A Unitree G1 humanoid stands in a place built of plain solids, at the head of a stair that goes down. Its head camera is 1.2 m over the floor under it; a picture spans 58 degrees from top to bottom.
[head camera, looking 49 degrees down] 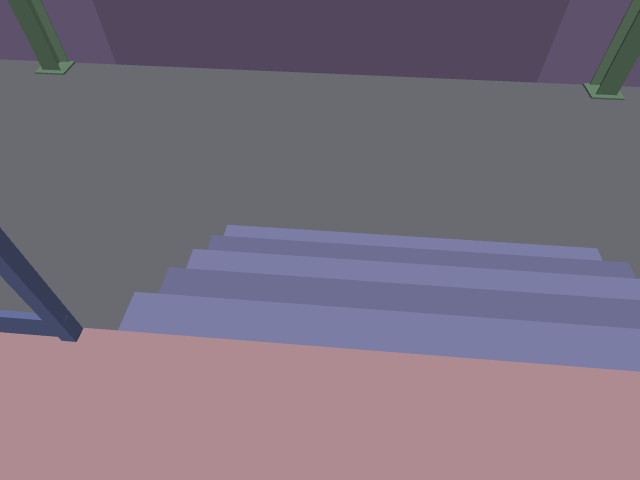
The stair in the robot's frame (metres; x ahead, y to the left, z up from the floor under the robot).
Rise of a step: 0.18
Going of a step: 0.26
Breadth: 2.40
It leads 5 degrees to the right of straight ahead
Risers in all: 6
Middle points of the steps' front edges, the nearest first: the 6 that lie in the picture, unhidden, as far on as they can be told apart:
0.58 -0.46 0.00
0.84 -0.48 -0.18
1.10 -0.51 -0.36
1.36 -0.53 -0.55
1.62 -0.55 -0.73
1.87 -0.57 -0.91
